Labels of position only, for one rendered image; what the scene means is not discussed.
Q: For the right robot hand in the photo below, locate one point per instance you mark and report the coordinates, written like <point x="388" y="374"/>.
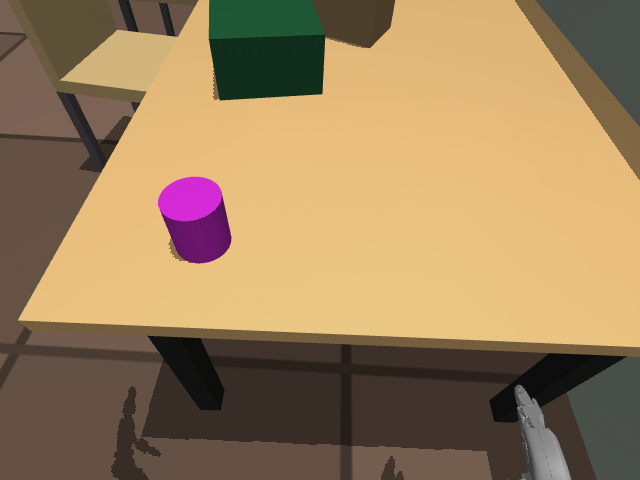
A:
<point x="544" y="457"/>

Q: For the chair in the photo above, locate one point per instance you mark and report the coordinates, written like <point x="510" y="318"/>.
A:
<point x="83" y="53"/>
<point x="130" y="20"/>

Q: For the table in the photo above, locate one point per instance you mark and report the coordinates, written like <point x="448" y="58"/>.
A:
<point x="468" y="182"/>

